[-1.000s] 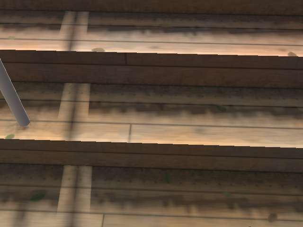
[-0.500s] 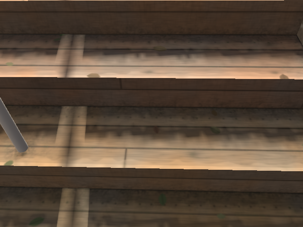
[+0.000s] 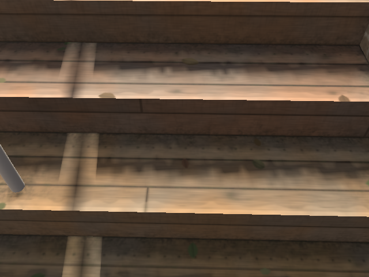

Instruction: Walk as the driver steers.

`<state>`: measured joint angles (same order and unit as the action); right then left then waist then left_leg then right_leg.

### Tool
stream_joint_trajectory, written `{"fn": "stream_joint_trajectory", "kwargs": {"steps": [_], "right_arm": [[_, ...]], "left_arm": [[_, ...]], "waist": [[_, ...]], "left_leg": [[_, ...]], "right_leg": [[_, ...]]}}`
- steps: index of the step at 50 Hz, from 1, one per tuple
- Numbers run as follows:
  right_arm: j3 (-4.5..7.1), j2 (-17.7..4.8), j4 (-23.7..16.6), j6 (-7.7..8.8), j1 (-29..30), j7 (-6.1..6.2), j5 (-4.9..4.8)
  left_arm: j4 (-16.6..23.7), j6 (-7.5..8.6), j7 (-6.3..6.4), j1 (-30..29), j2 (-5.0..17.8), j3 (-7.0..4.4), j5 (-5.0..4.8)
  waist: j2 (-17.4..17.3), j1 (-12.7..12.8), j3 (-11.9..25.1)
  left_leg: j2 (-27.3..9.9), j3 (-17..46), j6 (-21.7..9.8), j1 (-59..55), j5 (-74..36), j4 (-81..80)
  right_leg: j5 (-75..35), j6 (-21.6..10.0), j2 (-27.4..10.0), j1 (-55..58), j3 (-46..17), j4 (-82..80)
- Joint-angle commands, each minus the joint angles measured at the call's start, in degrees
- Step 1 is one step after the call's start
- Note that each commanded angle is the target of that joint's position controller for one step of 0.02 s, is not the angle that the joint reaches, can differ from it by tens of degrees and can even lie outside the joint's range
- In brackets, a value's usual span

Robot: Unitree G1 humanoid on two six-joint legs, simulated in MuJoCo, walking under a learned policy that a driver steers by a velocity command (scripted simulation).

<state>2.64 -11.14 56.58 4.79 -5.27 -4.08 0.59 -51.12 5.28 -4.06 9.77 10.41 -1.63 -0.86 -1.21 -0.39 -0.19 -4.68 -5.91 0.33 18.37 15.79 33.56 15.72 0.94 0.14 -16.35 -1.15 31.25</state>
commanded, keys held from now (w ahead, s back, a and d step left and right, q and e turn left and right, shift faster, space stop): no key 1.00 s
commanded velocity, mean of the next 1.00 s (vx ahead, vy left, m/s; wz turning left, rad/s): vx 0.00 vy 0.00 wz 0.00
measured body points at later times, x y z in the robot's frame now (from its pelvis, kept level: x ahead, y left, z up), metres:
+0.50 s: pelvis +0.02 +0.00 +0.00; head +0.03 +0.00 +0.45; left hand +0.09 +0.23 -0.14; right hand +0.11 -0.23 -0.14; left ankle +0.02 +0.12 -0.73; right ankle +0.01 -0.13 -0.73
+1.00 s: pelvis +0.03 +0.00 +0.01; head +0.04 +0.00 +0.46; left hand +0.07 +0.23 -0.14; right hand +0.09 -0.23 -0.14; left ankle +0.02 +0.12 -0.73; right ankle +0.01 -0.13 -0.73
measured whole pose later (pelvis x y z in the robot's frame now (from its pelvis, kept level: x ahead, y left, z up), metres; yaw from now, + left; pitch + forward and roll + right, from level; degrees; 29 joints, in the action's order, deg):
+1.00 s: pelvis +0.03 +0.00 +0.01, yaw +1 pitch +1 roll -1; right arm 1.7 -10.8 60.9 2.5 -10.9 -4.4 0.9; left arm -56.4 4.0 -3.9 17.4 10.2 -1.1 -0.6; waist -0.9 -1.1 0.6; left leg -4.2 -5.3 0.8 13.7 16.3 29.3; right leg 16.2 0.8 -0.1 -11.3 -0.5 26.6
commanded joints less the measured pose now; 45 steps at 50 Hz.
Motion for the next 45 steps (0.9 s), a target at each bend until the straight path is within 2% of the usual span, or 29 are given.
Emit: {"fn": "stream_joint_trajectory", "kwargs": {"steps": [1, 2, 14, 45], "right_arm": [[0.93, -5.3, -2.8, 0.56, 1.5, 0.04, -0.04], [0.95, -5.3, -2.6, 0.42, 1.1, -0.16, 0.21], [0.84, -5.6, -1.3, -0.22, -0.6, -0.39, 0.23], [-0.01, -5.1, 2.1, -1.75, -5.8, -0.21, 0.26]], "left_arm": [[3.0, 0.62, 0.09, 0.0, 5.1, -0.97, -0.03], [2.4, 0.63, 0.31, 0.7, 5.5, -1.11, -0.17], [0.6, 0.2, 0.46, 3.9, 5.0, -0.66, 0.04], [-3.3, -0.72, -0.06, 9.9, 4.0, -0.06, 0.26]], "waist": [[0.4, -0.1, 3.8], [0.6, -0.2, 3.6], [0.3, -0.4, 2.4], [0.8, -0.7, 0.7]], "left_leg": [[-0.2, 1.1, -2.2, -5.1, -6.8, -5.4], [-0.3, 1.5, -2.5, -5.2, -6.7, -6.0], [0.0, 1.5, -2.6, -6.7, -7.9, -7.2], [0.5, 1.0, -2.0, -7.3, -10.7, -8.1]], "right_leg": [[-6.2, -3.6, -0.4, -1.8, -0.1, -6.1], [-5.5, -3.3, -0.3, -1.6, 0.2, -6.2], [-5.8, -2.9, -0.2, -1.0, 0.7, -7.6], [-9.9, -3.1, -0.4, 1.7, 0.8, -9.1]]}}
